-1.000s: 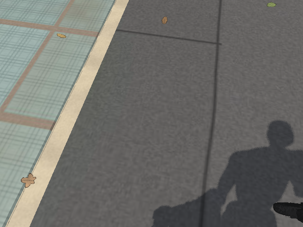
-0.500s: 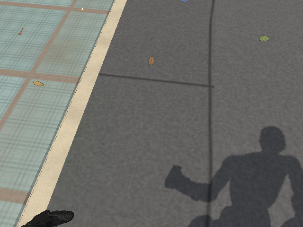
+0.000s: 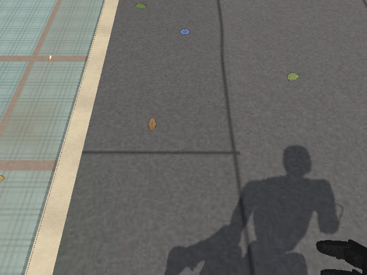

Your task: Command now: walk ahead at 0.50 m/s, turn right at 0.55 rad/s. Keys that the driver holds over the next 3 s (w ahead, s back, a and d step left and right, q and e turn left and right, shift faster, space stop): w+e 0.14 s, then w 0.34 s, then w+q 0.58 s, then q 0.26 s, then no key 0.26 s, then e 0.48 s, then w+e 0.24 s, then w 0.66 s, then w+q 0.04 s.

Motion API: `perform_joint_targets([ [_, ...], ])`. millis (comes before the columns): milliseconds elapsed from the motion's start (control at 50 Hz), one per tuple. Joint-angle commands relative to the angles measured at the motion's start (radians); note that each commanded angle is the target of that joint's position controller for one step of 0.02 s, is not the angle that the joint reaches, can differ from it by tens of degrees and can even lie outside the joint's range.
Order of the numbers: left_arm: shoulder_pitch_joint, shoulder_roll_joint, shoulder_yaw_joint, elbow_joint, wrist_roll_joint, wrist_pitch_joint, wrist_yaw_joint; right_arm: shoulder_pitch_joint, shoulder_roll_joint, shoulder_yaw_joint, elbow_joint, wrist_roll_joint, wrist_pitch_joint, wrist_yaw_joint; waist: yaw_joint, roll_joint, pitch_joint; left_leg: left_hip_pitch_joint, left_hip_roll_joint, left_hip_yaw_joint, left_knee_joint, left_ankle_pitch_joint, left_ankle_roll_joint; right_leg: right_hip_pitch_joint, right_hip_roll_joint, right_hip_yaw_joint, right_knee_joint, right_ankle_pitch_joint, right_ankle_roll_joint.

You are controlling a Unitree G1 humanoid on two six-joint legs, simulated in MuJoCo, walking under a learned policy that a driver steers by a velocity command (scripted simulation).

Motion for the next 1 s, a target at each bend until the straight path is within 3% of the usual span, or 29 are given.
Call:
perform_joint_targets([
  [20,0.088,0.085,-0.003,-0.097,-0.022,-0.025,0.001,0.314,-0.205,-0.082,0.008,0.011,0.009,-0.004,-0.139,0.242,-0.27,0.767,0.46,-0.732,-0.173,-0.443,0.243,-0.638,-0.069,-0.051,0.577,-0.079,0.032],
  [40,-0.02,0.139,0.013,-0.105,-0.016,-0.021,0.001,0.275,-0.146,-0.066,0.001,0.012,0.013,-0.007,-0.164,0.148,-0.144,0.653,0.411,-0.568,-0.187,-0.405,0.198,-0.664,-0.101,-0.065,0.611,0.018,0.041],
  [60,-0.075,0.133,0.016,-0.115,-0.005,-0.017,0.002,0.231,-0.129,-0.058,-0.001,0.003,0.017,-0.007,-0.151,0.089,-0.075,0.543,0.366,-0.438,-0.202,-0.265,0.174,-0.639,-0.132,-0.093,0.598,0.091,0.051],
  [80,-0.113,0.122,0.018,-0.13,0.005,-0.017,-0.001,0.205,-0.108,-0.052,0.008,0.0,0.02,-0.007,-0.138,0.088,-0.022,0.463,0.328,-0.348,-0.224,-0.157,0.167,-0.629,-0.156,-0.096,0.559,0.137,0.056],
  [100,-0.115,0.105,0.019,-0.137,0.0,-0.014,-0.009,0.193,-0.098,-0.047,0.016,-0.007,0.019,-0.01,-0.117,0.117,-0.004,0.405,0.302,-0.274,-0.249,-0.094,0.157,-0.591,-0.18,-0.103,0.536,0.167,0.058],
  [140,-0.115,0.062,0.011,-0.145,-0.008,-0.005,-0.017,0.19,-0.095,-0.049,0.034,-0.001,0.013,-0.01,-0.103,0.135,0.007,0.355,0.282,-0.181,-0.291,-0.03,0.167,-0.569,-0.197,-0.131,0.501,0.186,0.063],
  [200,-0.171,0.021,-0.005,-0.171,0.004,-0.006,-0.02,0.214,-0.133,-0.061,0.074,0.002,0.005,-0.005,-0.104,0.094,0.026,0.335,0.291,-0.112,-0.333,0.076,0.204,-0.588,-0.199,-0.131,0.372,0.244,0.074],
  [300,-0.315,-0.002,-0.027,-0.195,0.009,-0.035,-0.045,0.241,-0.174,-0.064,0.121,0.021,0.017,-0.002,-0.143,0.067,0.046,0.345,0.255,0.029,-0.341,0.167,0.182,-0.506,-0.178,-0.202,0.054,0.472,0.056],
  [380,-0.417,0.018,-0.024,-0.237,0.002,-0.044,-0.061,0.323,-0.205,-0.068,0.177,0.038,0.038,-0.001,-0.159,0.082,0.065,0.448,0.303,0.027,-0.31,0.215,0.163,-0.48,-0.155,-0.233,-0.068,0.434,0.019],
  [420,-0.389,0.045,-0.012,-0.238,0.007,-0.044,-0.063,0.325,-0.223,-0.072,0.191,0.042,0.051,-0.005,-0.12,0.101,0.037,0.494,0.312,0.042,-0.232,0.402,0.142,-0.394,-0.122,-0.258,-0.114,0.369,-0.015],
  [460,-0.158,0.116,0.029,-0.169,0.015,-0.039,-0.05,0.318,-0.213,-0.063,0.195,0.041,0.058,-0.012,0.011,0.092,-0.109,0.41,0.249,0.116,0.05,0.612,0.093,-0.026,-0.072,-0.295,-0.167,0.421,-0.068],
  [480,0.018,0.191,0.053,-0.137,0.02,-0.029,-0.033,0.316,-0.166,-0.04,0.166,0.011,0.052,-0.016,0.078,-0.011,-0.245,0.185,0.201,0.146,0.354,0.31,0.053,0.285,-0.247,-0.092,-0.122,0.482,-0.126],
  [500,0.026,0.26,0.057,-0.134,0.027,-0.027,-0.031,0.437,-0.043,-0.001,0.148,0.005,0.034,-0.004,-0.004,-0.263,-0.38,-0.167,0.019,0.085,0.69,-0.458,-0.003,0.537,-0.496,0.402,-0.247,0.283,-0.287],
  [520,0.033,0.161,0.036,-0.139,0.024,-0.031,-0.033,0.371,-0.156,-0.029,0.168,0.033,0.021,0.002,0.051,-0.14,-0.369,-0.256,0.052,-0.06,0.801,-0.5,0.006,0.496,-0.491,0.451,-0.315,0.18,-0.269],
  [540,-0.024,0.131,0.023,-0.131,0.023,-0.038,-0.033,0.284,-0.185,-0.041,0.134,0.059,0.016,0.005,0.038,-0.118,-0.205,-0.322,0.093,-0.043,0.806,-0.417,0.015,0.372,-0.458,0.281,-0.335,0.234,-0.227],
  [560,-0.08,0.106,0.016,-0.126,0.022,-0.045,-0.035,0.244,-0.167,-0.038,0.129,0.054,0.017,-0.001,0.005,-0.063,-0.125,-0.297,0.135,-0.024,0.756,-0.328,0.014,0.243,-0.411,0.161,-0.359,0.328,-0.199],
  [580,-0.128,0.078,0.01,-0.122,0.028,-0.052,-0.039,0.232,-0.157,-0.041,0.13,0.037,0.022,-0.004,-0.027,-0.058,-0.072,-0.262,0.16,-0.022,0.706,-0.269,0.007,0.14,-0.377,0.079,-0.391,0.401,-0.185],
  [600,-0.158,0.055,0.005,-0.121,0.035,-0.061,-0.041,0.263,-0.144,-0.043,0.142,0.035,0.037,-0.005,-0.062,-0.075,-0.057,-0.196,0.179,-0.035,0.685,-0.223,0.001,0.067,-0.353,0.014,-0.43,0.441,-0.173],
  [640,-0.177,0.046,0.009,-0.1,0.034,-0.083,-0.043,0.298,-0.098,-0.037,0.157,0.038,0.064,-0.008,-0.091,-0.066,-0.04,-0.146,0.181,-0.039,0.661,-0.18,-0.014,-0.007,-0.35,-0.061,-0.491,0.489,-0.18],
  [700,-0.173,0.061,0.019,-0.062,0.041,-0.097,-0.033,0.236,-0.081,-0.038,0.132,0.033,0.082,-0.013,-0.092,-0.045,0.02,-0.221,0.177,-0.069,0.564,-0.066,-0.032,-0.024,-0.346,-0.17,-0.537,0.545,-0.17],
  [800,-0.151,0.094,0.028,-0.022,0.035,-0.091,-0.015,0.099,-0.055,-0.026,0.09,0.025,0.071,0.014,-0.047,-0.026,0.064,-0.206,0.153,-0.005,0.28,0.177,-0.021,0.011,-0.319,-0.329,-0.564,0.565,-0.125],
  [900,-0.076,0.127,0.043,0.034,0.013,-0.059,-0.006,-0.035,-0.052,-0.02,0.01,0.026,0.071,0.043,-0.003,-0.013,0.103,-0.266,0.135,0.056,0.144,0.102,0.026,0.191,-0.374,-0.384,-0.504,0.65,-0.105],
  [920,-0.075,0.135,0.046,0.039,0.009,-0.049,-0.004,-0.042,-0.057,-0.023,-0.004,0.027,0.071,0.049,-0.009,-0.02,0.098,-0.259,0.123,0.075,0.132,0.055,0.041,0.223,-0.382,-0.395,-0.469,0.728,-0.096],
  [960,-0.093,0.162,0.053,0.036,0.006,-0.033,0.005,-0.003,-0.086,-0.039,-0.017,0.027,0.076,0.056,-0.05,-0.058,0.04,-0.155,0.062,0.138,0.132,-0.05,0.078,0.258,-0.382,-0.424,-0.34,1.061,-0.072],
  [980,-0.103,0.173,0.055,0.032,0.005,-0.023,0.011,0.074,-0.113,-0.055,-0.006,0.028,0.08,0.055,-0.096,-0.073,-0.014,-0.049,0.021,0.165,0.136,-0.095,0.102,0.252,-0.373,-0.438,-0.215,1.206,-0.058],
  [1000,-0.12,0.173,0.052,0.026,0.002,-0.015,0.017,0.216,-0.157,-0.083,0.026,0.031,0.082,0.047,-0.179,-0.06,-0.09,0.155,-0.021,0.172,0.081,-0.061,0.137,0.183,-0.34,-0.463,-0.02,1.221,-0.029],
])
Next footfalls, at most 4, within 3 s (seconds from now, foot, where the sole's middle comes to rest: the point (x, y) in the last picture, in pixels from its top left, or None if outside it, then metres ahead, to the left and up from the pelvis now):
0.46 right None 0.38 -0.18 -0.76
1.02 left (198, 216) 0.70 0.03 -0.76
1.46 right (235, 170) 0.93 -0.11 -0.76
1.76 left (183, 198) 0.77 0.10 -0.76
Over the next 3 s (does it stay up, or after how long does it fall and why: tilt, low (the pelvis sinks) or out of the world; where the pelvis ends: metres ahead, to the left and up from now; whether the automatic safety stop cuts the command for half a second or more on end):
stays up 1.15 -0.07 0.01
